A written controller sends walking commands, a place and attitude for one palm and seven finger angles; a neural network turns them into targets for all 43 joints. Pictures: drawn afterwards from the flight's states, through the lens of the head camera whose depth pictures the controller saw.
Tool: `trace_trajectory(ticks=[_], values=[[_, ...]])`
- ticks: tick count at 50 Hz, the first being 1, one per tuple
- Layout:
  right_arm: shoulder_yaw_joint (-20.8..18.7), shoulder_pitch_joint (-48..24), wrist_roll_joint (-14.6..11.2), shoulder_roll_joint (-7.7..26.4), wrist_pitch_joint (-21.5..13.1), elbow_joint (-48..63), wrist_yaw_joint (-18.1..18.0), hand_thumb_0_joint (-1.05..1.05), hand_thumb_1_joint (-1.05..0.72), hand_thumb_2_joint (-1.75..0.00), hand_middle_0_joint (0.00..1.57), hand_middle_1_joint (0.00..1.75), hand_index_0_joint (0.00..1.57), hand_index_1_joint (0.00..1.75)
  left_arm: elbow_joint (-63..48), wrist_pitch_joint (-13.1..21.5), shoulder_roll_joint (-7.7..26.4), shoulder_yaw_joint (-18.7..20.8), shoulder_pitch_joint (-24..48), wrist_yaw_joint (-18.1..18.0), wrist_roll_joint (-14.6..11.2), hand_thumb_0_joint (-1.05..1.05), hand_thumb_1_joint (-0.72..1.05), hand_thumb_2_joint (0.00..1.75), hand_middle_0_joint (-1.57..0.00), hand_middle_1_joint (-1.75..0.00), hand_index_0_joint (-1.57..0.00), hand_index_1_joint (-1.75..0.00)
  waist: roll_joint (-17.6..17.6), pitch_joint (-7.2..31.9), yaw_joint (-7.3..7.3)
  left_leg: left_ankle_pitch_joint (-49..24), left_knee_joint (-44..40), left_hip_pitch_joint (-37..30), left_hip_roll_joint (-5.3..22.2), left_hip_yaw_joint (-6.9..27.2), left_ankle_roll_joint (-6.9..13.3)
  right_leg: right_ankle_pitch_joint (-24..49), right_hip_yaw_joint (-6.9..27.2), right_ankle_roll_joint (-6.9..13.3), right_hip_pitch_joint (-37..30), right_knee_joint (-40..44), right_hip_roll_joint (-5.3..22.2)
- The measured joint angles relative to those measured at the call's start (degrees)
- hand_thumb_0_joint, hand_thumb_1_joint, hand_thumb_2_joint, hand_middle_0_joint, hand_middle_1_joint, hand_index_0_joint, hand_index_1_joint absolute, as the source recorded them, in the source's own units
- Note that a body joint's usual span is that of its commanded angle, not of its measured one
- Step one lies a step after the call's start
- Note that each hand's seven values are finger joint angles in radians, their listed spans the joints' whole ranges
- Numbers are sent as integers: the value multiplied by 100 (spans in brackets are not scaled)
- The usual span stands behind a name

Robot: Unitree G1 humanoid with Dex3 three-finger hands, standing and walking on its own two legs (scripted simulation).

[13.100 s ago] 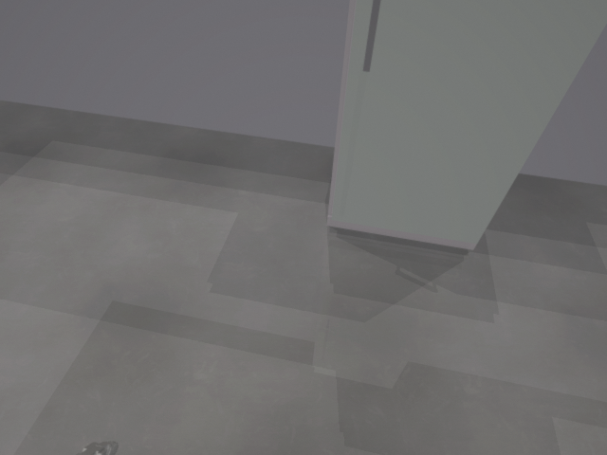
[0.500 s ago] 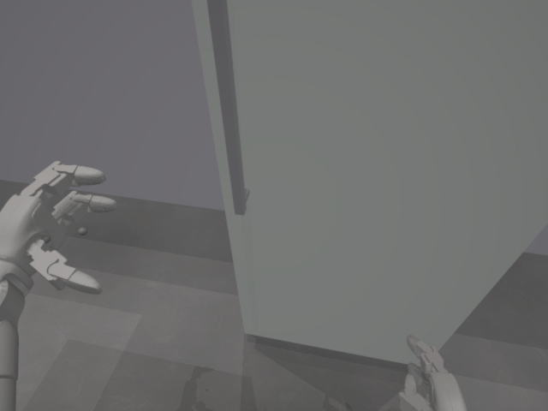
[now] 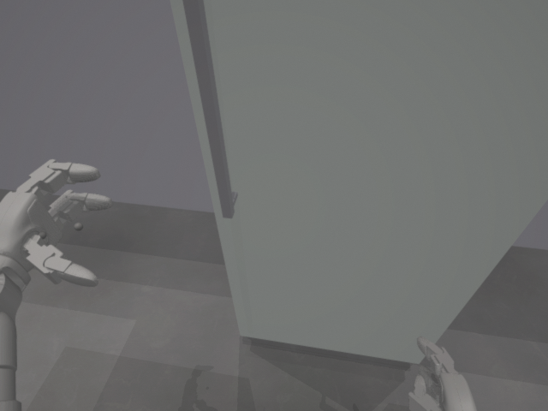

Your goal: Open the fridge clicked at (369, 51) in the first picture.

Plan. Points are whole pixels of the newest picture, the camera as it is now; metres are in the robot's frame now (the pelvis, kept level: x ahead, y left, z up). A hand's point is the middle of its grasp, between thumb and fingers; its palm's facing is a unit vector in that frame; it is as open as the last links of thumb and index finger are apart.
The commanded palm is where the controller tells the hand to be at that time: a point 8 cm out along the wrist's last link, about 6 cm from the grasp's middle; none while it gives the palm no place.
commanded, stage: raise the hand to about handle height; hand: left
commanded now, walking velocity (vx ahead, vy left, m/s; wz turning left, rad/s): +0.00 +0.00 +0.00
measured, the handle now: (214, 98) +0.48 +0.14 +0.24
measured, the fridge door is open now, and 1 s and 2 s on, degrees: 0 0 0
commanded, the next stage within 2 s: move the hooked fingers beside the handle in 0.06 s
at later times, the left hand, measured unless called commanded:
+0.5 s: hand (103, 212) +0.31 +0.26 +0.17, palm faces +0.01 -1.00 -0.06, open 14.0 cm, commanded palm +0.28 +0.30 +0.18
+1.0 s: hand (135, 191) +0.35 +0.24 +0.17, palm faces -0.02 -1.00 -0.03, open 14.0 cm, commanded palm +0.33 +0.29 +0.17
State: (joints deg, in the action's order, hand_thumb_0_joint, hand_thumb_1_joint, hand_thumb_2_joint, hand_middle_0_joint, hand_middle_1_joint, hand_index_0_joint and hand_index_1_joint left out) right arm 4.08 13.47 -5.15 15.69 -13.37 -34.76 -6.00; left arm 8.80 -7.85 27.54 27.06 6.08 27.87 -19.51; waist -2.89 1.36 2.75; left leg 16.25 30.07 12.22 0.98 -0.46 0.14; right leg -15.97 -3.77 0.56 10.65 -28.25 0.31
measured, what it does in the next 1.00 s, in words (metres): stands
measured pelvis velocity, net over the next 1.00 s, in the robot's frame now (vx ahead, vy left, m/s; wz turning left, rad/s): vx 0.00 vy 0.00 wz -0.01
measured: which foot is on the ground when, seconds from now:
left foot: down 0.00-1.00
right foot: down 0.00-1.00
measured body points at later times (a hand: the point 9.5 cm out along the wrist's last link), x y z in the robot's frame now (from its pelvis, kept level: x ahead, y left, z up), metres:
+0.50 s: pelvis +0.00 +0.00 +0.00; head -0.01 -0.01 +0.45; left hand +0.30 +0.32 +0.17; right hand +0.18 -0.23 -0.07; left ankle +0.00 +0.12 -0.74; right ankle -0.01 -0.11 -0.74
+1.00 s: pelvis +0.00 +0.00 +0.00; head +0.00 -0.01 +0.45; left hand +0.35 +0.29 +0.17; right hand +0.16 -0.24 -0.08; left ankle +0.00 +0.12 -0.74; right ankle -0.01 -0.11 -0.74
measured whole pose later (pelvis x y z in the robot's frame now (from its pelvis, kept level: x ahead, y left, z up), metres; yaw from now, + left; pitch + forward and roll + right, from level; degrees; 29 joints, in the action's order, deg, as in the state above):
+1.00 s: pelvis +0.00 +0.00 +0.00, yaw -1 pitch +0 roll +0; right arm 3.8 13.9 -5.2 15.5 -10.1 -36.1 -6.6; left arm 22.0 -6.6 24.7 20.3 20.7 22.4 -15.5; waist -2.4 1.5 0.8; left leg 15.8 29.2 13.6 0.6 -1.2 0.4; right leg -15.8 -3.0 0.3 12.7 -28.3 0.7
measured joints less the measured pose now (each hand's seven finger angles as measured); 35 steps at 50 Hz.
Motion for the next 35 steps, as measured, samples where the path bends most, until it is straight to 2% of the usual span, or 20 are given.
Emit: trace_trajectory(ticks=[11,18,26,35], values=[[31,-44,-4,-21,28,-9,12,1,-90,-90,20,30,20,30,72,-24,-1,-38,18,69,-27,-1,-50,30,-30,-120,-30,-120,-40,24,18,6,4,13,-9,7,2,-12,-6,-2,12,-10,8],[26,-61,-12,-17,43,-59,-32,1,-90,-90,20,30,20,30,206,7,-124,-269,273,-53,60,-1,-50,30,-30,-120,-30,-120,-20,11,33,-8,4,21,-34,29,12,-13,-27,-13,13,-18,32],[40,-76,-5,-50,112,-58,-57,1,-90,-90,20,30,20,30,640,28,-126,-395,736,-231,218,-2,-50,30,-30,-120,-30,-120,17,-17,-74,-41,-35,57,-34,-6,16,19,9,-13,77,-7,32],[-8,60,-12,-22,199,-41,-2,1,-90,-90,20,30,20,30,759,22,-207,-455,866,-334,245,-1,-50,30,-30,-120,-30,-120,13,55,-150,-26,-70,75,-37,-83,28,6,87,-29,145,-22,38]])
